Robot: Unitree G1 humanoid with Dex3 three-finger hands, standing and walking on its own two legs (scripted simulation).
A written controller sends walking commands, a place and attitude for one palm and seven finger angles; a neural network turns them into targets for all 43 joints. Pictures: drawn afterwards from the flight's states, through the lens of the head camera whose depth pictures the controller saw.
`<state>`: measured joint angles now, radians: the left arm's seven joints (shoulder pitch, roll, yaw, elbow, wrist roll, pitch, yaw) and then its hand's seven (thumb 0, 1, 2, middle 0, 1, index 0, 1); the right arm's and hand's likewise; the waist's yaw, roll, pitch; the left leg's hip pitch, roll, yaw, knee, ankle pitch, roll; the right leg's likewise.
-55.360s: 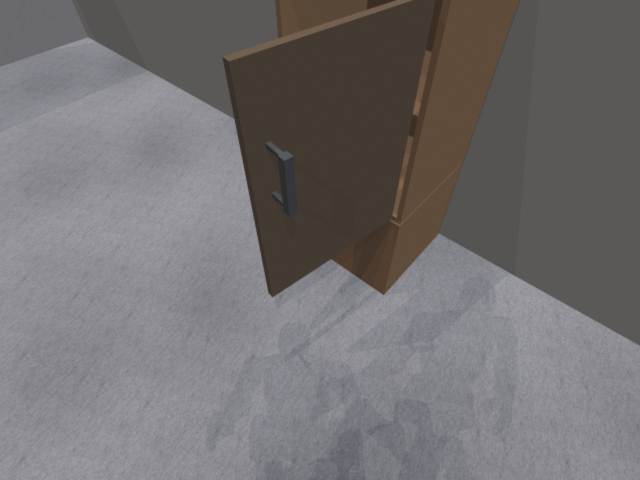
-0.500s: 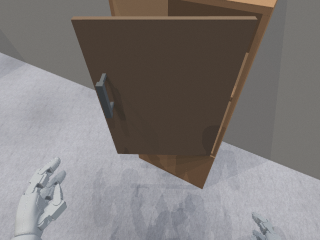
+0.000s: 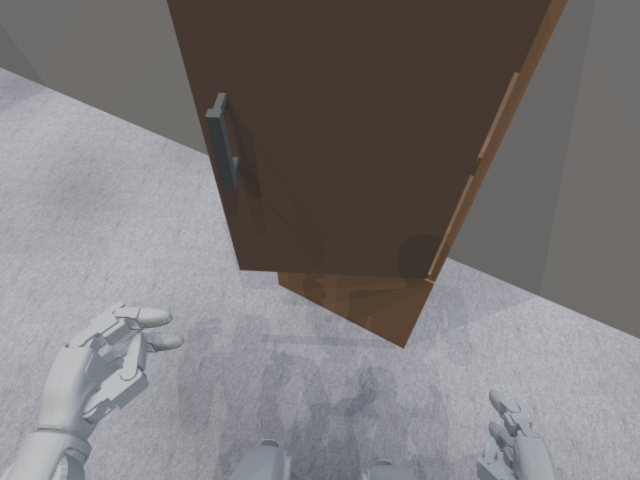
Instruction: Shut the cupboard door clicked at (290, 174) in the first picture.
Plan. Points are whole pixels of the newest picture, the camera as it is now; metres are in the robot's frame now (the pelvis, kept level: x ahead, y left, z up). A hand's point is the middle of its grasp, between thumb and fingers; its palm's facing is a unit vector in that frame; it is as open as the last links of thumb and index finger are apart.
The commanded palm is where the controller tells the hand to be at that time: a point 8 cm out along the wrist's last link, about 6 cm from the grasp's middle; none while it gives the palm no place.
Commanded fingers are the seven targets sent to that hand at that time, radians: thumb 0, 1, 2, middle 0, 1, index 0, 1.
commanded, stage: raise the hand and make a fist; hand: left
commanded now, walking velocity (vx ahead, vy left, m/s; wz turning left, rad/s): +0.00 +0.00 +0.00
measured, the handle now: (225, 143) +0.54 +0.17 +0.11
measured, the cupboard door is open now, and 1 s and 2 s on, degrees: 27 27 27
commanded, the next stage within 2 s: bring the fist close to the handle in 1.20 s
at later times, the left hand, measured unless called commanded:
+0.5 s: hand (116, 350) +0.23 +0.23 +0.09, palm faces +0.04 -1.00 -0.03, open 3.1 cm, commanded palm +0.21 +0.28 +0.10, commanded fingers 0.00 0.90 0.90 -1.30 -1.50 -1.30 -1.50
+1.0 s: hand (135, 328) +0.25 +0.20 +0.11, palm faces +0.03 -1.00 -0.03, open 3.1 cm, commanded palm +0.22 +0.25 +0.12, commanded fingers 0.00 0.90 0.90 -1.30 -1.50 -1.30 -1.50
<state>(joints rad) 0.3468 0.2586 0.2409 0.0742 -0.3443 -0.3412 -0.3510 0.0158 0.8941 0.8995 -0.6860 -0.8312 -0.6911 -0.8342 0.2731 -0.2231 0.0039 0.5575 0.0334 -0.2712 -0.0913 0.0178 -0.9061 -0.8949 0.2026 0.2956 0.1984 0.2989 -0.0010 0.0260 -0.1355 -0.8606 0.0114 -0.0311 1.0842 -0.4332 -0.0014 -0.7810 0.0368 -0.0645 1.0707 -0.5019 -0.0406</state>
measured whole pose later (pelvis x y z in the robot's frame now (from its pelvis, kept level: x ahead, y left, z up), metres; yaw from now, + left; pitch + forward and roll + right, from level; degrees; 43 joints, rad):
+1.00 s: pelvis +0.02 +0.01 +0.03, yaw +1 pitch +6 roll -1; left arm 0.35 0.25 0.17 -0.06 -0.30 -0.22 -0.23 0.02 0.90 0.90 -1.30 -1.50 -1.30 -1.50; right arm 0.29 -0.25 0.04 0.53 0.03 -0.21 -0.07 0.02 -0.91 -0.90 0.20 0.30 0.20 0.30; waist 0.00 0.04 -0.11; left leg -0.61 -0.01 -0.02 0.89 -0.39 0.02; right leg -0.53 0.02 -0.05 0.86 -0.45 -0.02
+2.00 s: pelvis +0.03 +0.00 +0.04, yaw +0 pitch +8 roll +0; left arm -0.14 0.21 0.14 0.36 -0.20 -0.26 -0.11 0.02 0.89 0.90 -1.30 -1.50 -1.31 -1.50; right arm 0.26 -0.25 0.02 0.62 0.03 -0.13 -0.04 0.02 -0.91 -0.90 0.20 0.30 0.20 0.30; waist -0.02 0.03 -0.10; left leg -0.60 0.00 0.00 0.85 -0.39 0.01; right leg -0.54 0.02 -0.03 0.85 -0.45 -0.03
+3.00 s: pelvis +0.02 +0.01 +0.03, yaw -1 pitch +11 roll -1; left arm -0.61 0.25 0.19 0.91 -0.14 -0.36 -0.09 0.02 0.89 0.90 -1.30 -1.50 -1.31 -1.51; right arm 0.29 -0.24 0.01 0.64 0.03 -0.04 -0.02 0.01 -0.91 -0.89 0.20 0.30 0.20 0.30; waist -0.08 0.02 -0.10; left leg -0.71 0.00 0.00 0.89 -0.38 0.02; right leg -0.64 0.03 -0.02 0.87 -0.43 -0.02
